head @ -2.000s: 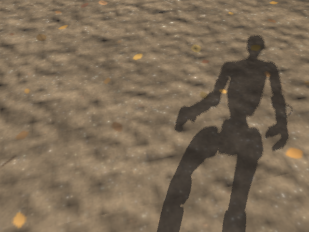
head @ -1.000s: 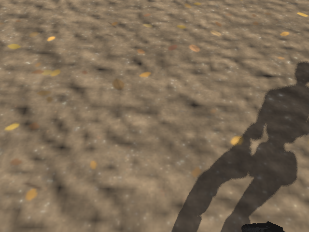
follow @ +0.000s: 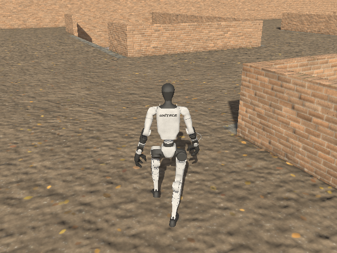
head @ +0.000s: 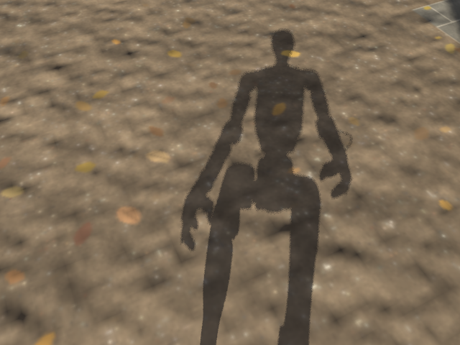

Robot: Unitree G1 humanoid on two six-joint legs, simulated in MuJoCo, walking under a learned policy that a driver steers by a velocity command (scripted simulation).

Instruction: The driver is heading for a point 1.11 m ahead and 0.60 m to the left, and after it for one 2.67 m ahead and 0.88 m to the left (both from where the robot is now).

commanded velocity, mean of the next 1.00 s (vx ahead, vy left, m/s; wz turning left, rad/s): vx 1.00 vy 0.00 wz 0.93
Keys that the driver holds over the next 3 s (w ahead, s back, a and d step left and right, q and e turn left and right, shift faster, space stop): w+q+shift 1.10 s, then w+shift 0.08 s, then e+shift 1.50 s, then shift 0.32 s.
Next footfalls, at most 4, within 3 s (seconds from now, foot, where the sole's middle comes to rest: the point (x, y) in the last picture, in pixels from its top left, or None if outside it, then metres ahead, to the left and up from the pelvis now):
0.14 left None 0.33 0.06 -0.76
0.56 right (238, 248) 0.79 0.03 -0.76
1.02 left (120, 201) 0.96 0.44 -0.76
1.42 right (52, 135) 1.27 0.78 -0.76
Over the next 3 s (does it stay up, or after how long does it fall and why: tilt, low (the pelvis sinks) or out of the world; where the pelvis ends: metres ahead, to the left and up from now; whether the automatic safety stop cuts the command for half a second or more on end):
stays up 1.25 0.81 0.01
